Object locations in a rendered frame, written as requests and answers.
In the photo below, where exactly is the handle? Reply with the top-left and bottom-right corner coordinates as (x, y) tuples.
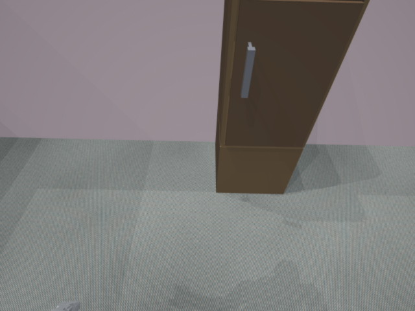
(241, 42), (255, 98)

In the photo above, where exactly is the cupboard door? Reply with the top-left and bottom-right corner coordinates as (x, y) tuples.
(225, 0), (364, 147)

